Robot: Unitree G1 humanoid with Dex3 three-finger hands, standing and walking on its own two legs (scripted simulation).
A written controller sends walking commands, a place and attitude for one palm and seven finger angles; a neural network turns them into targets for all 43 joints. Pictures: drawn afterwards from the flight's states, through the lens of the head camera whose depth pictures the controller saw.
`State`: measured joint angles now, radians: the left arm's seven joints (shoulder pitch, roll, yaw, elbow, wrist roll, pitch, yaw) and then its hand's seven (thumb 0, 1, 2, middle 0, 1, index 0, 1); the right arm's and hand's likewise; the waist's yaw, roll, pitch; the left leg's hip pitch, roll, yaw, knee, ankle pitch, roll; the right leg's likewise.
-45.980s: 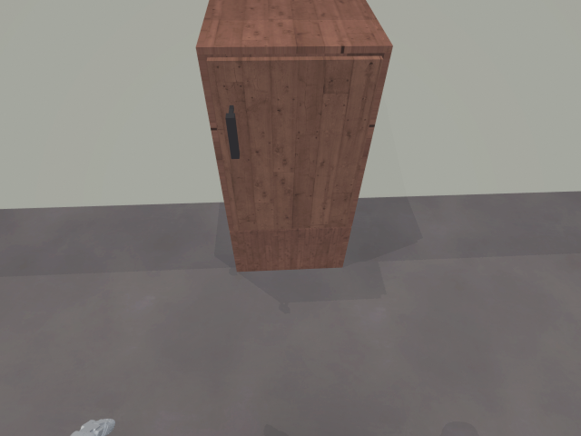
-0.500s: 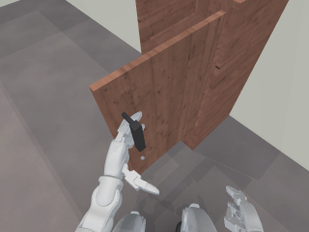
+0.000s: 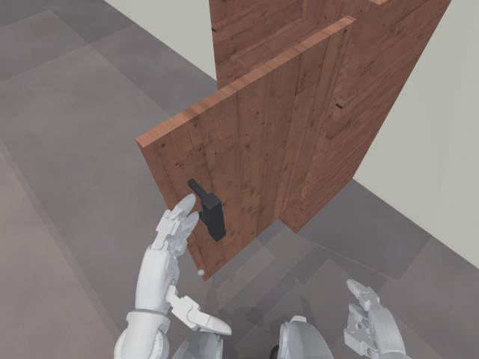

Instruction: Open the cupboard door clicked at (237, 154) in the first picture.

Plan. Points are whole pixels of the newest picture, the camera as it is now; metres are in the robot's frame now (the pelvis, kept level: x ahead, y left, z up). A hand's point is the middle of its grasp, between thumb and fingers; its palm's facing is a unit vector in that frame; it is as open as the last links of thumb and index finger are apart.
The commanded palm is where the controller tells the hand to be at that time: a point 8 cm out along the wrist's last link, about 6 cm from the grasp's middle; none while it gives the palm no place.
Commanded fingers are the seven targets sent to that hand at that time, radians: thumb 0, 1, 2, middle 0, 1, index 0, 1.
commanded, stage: slide the hand sideways off the handle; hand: left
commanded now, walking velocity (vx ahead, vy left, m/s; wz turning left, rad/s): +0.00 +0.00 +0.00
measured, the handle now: (206, 211) +0.34 +0.08 +0.04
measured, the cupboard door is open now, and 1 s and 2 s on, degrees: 89 89 89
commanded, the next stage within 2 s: draw the hand back to the body in 0.48 s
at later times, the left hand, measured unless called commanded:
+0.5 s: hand (161, 304) +0.20 +0.12 +0.04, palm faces -0.02 -1.00 -0.03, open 16.3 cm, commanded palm +0.17 +0.18 +0.04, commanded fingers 0.00 -0.50 0.30 -0.15 -0.30 -0.15 -0.30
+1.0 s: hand (113, 285) +0.20 +0.16 +0.11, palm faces -0.01 -1.00 -0.07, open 16.3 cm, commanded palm +0.17 +0.23 +0.13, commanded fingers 0.00 -0.43 0.33 -0.15 -0.30 -0.15 -0.30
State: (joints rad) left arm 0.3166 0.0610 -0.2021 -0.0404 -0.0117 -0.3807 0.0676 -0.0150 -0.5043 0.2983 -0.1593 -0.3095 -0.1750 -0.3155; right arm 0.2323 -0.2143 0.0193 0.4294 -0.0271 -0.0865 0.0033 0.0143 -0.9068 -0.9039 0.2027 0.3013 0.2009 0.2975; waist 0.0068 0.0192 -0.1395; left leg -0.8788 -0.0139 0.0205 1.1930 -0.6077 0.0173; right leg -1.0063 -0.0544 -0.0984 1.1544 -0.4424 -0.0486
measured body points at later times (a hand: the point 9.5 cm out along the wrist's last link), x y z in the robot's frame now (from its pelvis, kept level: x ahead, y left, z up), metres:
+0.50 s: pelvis +0.00 -0.01 -0.02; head +0.09 -0.01 +0.43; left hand +0.19 +0.18 +0.05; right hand +0.21 -0.23 -0.09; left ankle -0.01 +0.11 -0.64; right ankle +0.06 -0.10 -0.64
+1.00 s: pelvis +0.01 +0.01 +0.03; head +0.06 +0.00 +0.48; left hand +0.20 +0.22 +0.12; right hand +0.19 -0.22 -0.04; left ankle -0.01 +0.11 -0.64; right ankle +0.06 -0.10 -0.64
